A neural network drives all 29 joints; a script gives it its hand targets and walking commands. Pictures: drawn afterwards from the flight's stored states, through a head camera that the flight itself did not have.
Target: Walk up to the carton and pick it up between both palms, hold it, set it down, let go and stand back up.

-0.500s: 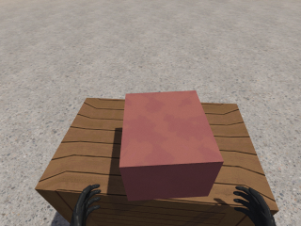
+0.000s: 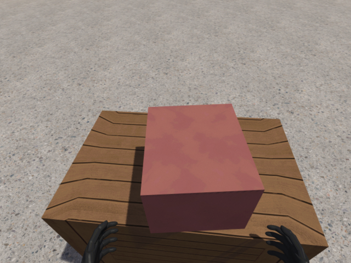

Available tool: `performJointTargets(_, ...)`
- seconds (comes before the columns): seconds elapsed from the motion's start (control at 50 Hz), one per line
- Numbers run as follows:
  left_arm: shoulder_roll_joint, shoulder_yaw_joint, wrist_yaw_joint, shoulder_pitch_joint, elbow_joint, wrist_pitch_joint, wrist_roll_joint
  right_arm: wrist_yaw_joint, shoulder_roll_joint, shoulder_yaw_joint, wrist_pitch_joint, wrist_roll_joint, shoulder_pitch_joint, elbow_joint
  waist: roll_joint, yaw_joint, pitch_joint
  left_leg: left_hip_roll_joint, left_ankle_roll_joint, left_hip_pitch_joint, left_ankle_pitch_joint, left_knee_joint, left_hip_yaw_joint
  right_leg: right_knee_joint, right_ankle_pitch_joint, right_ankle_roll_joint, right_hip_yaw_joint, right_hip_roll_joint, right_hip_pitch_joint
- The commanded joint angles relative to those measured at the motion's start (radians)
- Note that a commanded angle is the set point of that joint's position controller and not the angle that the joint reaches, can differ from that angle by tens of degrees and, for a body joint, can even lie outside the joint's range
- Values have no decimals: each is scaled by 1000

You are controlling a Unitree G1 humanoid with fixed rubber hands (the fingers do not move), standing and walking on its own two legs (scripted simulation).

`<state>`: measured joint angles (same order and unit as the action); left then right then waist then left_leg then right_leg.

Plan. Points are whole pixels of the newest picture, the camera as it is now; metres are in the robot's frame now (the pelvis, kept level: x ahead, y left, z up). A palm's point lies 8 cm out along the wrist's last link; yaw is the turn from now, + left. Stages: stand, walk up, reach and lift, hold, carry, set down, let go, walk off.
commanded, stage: set down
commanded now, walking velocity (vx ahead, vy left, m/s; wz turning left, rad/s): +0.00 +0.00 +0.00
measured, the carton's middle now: (193, 164) +0.41 +0.00 -0.03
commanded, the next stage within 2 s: let go in 0.64 s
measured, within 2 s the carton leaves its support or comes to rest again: neither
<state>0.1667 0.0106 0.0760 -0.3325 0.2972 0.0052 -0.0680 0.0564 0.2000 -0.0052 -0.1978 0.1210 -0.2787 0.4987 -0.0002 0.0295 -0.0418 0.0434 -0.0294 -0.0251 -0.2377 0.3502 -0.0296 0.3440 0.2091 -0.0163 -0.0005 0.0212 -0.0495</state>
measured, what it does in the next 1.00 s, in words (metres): stands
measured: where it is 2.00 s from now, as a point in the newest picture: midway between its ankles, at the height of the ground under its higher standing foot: outside the picture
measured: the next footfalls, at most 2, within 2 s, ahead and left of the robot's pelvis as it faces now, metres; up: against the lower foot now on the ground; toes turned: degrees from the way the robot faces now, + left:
none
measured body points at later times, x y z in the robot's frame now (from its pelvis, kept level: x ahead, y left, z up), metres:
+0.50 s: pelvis +0.00 +0.01 +0.00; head -0.01 +0.02 +0.45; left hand +0.16 +0.24 -0.07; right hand +0.16 -0.22 -0.07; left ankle -0.02 +0.13 -0.75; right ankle -0.01 -0.11 -0.75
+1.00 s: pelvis -0.01 +0.02 +0.00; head +0.00 +0.02 +0.45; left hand +0.16 +0.24 -0.09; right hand +0.15 -0.21 -0.09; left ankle -0.02 +0.13 -0.75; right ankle -0.01 -0.11 -0.75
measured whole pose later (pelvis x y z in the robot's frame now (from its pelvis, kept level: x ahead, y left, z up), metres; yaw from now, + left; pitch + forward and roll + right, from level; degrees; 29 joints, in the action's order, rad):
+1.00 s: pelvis -0.01 +0.02 +0.00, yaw -1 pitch -5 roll +0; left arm 0.18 -0.01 0.02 -0.18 0.51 0.15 0.00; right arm 0.03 0.18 -0.05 -0.20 -0.03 -0.17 0.75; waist 0.00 0.01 -0.10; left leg 0.03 -0.01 -0.05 -0.26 0.40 -0.05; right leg 0.38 0.22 0.01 -0.02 0.00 -0.07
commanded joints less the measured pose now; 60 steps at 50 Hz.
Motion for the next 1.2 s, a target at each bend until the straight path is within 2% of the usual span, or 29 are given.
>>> performJointTargets(0.0,103,-39,-2,76,-159,-27,8,-7,124,-53,-39,-8,77,-148,2,-2,34,-52,-17,47,300,-20,-32,-88,-170,-10,6,9,-100)
performJointTargets(0.06,106,-46,-8,82,-148,-13,9,-11,124,-54,-36,-18,79,-143,5,1,26,-52,-16,43,297,-18,-34,-86,-169,-8,8,10,-102)
performJointTargets(0.08,111,-45,-12,95,-131,-5,14,-16,118,-59,-31,-27,82,-129,7,-10,24,-54,-14,40,281,-16,-33,-88,-158,-7,7,6,-106)
performJointTargets(0.1,114,-50,-12,96,-134,-3,14,-17,115,-56,-31,-28,83,-129,0,0,23,-54,-16,42,288,-17,-36,-87,-160,-8,7,8,-100)
performJointTargets(0.28,124,-64,-25,120,-105,34,23,-25,117,-54,-20,-54,86,-104,-1,0,37,-52,-17,49,295,-5,-40,-81,-160,-6,13,11,-103)
performJointTargets(0.46,130,-67,-38,154,-42,71,43,-33,114,-73,-10,-90,104,-31,-8,-10,16,-54,-19,42,261,-5,-47,-78,-134,-8,16,12,-109)
performJointTargets(0.48,135,-71,-35,160,-53,71,42,-32,118,-74,-13,-89,114,-39,-11,0,24,-52,-19,39,260,-6,-48,-72,-132,-7,18,14,-108)
performJointTargets(0.6,132,-64,-43,179,3,89,53,-33,115,-77,-11,-112,129,21,-8,-15,16,-52,-21,35,247,-5,-49,-69,-124,-9,19,13,-110)
performJointTargets(0.7,139,-67,-46,202,28,99,62,-34,107,-78,-13,-128,148,50,-14,-15,20,-53,-21,30,236,-7,-55,-63,-118,-6,21,10,-105)
performJointTargets(0.9,128,-55,-45,231,60,108,73,-32,110,-86,-33,-146,189,108,-29,-17,43,-49,-30,33,269,-5,-47,-42,-137,-6,36,16,-98)
performJointTargets(0.92,127,-54,-47,235,64,108,72,-33,112,-85,-36,-147,192,111,-14,-16,42,-50,-28,32,275,-4,-49,-40,-145,-4,38,18,-96)
performJointTargets(1.1,120,-47,-51,240,77,103,75,-32,115,-81,-53,-153,204,142,-8,-20,60,-51,-24,45,310,9,-47,-28,-173,-1,46,23,-91)
performJointTargets(1.12,313,-113,-41,167,215,41,101,-63,299,-105,50,-166,89,214,45,-5,127,60,31,-62,357,50,36,74,-240,-3,-55,-96,-59)
performJointTargets(1.14,299,-109,-44,157,228,16,91,-73,301,-108,90,-154,100,209,66,-10,152,68,45,-73,335,58,37,73,-259,-1,-63,-109,-16)
performJointTargets(1.18,292,-95,-52,166,285,-7,98,-72,275,-90,123,-147,125,211,42,-13,131,62,49,-97,283,59,34,63,-244,0,-79,-120,-57)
